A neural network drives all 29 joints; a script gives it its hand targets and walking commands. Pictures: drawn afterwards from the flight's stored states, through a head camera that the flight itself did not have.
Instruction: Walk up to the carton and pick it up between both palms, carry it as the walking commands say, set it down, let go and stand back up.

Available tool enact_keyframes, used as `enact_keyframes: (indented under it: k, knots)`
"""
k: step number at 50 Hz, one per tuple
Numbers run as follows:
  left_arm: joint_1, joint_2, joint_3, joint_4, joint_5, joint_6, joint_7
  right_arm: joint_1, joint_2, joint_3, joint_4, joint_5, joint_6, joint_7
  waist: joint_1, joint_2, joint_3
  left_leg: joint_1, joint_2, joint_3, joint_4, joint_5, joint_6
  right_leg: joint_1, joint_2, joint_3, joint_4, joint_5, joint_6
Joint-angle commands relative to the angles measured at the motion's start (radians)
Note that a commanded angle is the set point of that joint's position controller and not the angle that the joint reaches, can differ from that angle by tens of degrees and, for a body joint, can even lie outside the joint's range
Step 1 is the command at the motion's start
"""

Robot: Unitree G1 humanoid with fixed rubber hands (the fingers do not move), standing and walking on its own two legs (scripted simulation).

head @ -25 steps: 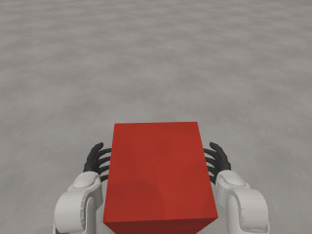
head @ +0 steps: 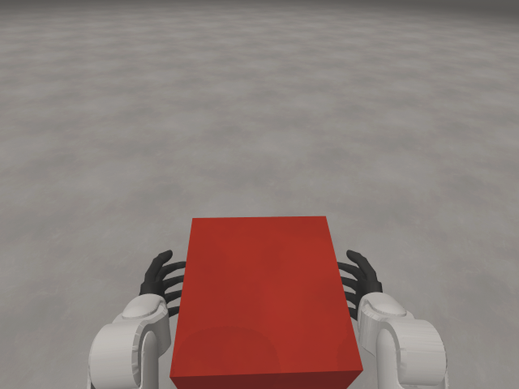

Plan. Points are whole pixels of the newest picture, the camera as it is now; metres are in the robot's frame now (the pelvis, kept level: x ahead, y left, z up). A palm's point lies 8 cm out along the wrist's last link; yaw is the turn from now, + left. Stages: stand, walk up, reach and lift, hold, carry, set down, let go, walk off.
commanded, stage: carry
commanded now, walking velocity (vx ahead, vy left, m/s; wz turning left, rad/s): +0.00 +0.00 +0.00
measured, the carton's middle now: (260, 320) +0.25 +0.00 +0.02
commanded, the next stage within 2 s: none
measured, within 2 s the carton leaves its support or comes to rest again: neither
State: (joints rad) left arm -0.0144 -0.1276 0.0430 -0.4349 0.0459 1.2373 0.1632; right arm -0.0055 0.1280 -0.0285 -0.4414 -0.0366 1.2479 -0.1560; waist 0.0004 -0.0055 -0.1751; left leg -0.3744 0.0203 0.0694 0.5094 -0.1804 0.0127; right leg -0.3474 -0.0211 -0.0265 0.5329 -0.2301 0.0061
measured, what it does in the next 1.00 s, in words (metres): stands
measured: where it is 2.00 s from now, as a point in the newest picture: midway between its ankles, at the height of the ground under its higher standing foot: outside the picture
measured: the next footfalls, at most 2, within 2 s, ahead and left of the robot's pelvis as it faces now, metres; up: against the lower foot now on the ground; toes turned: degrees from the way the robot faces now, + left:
none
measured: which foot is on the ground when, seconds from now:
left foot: down 0.00-1.00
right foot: down 0.00-1.00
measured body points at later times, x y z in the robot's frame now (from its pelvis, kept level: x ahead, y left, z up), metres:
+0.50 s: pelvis +0.00 +0.01 +0.00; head -0.04 +0.01 +0.45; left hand +0.25 +0.16 +0.08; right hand +0.25 -0.14 +0.08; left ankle +0.05 +0.11 -0.73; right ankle +0.03 -0.12 -0.73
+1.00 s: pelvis +0.00 +0.00 +0.00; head -0.02 +0.00 +0.45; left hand +0.27 +0.15 +0.07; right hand +0.27 -0.14 +0.07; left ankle +0.05 +0.11 -0.73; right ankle +0.03 -0.12 -0.73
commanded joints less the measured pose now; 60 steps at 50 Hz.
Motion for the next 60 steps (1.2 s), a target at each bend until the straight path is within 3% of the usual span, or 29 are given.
enact_keyframes:
  k: [1, 18, 31, 60]
  knots:
    - [-0.421, -0.797, -0.596, -0.138, -0.282, -0.03, -0.124, -0.432, 0.783, 0.565, -0.126, 0.259, -0.041, 0.111, 0.003, 0.034, -0.118, 0.073, 0.128, -0.12, -0.135, -0.097, 0.006, 0.016, -0.09, 0.052, -0.084, -0.017, -0.013]
    - [-0.422, -0.812, -0.606, -0.125, -0.285, -0.044, -0.146, -0.428, 0.789, 0.577, -0.123, 0.253, -0.055, 0.128, 0.003, 0.021, -0.125, 0.084, 0.127, -0.116, -0.119, -0.06, 0.007, 0.019, -0.097, 0.049, -0.091, 0.001, -0.011]
    - [-0.48, -0.814, -0.542, 0.001, -0.241, -0.142, -0.163, -0.49, 0.798, 0.525, 0.004, 0.222, -0.152, 0.15, 0.002, 0.011, -0.144, 0.098, 0.114, -0.104, -0.103, -0.029, 0.007, 0.025, -0.101, 0.069, -0.106, 0.009, -0.021]
    - [-0.456, -0.733, -0.478, 0.032, -0.205, -0.218, -0.134, -0.461, 0.713, 0.462, 0.034, 0.186, -0.227, 0.121, 0.002, 0.006, -0.157, 0.125, 0.113, -0.097, -0.082, 0.04, 0.011, 0.05, -0.105, 0.071, -0.096, 0.055, -0.021]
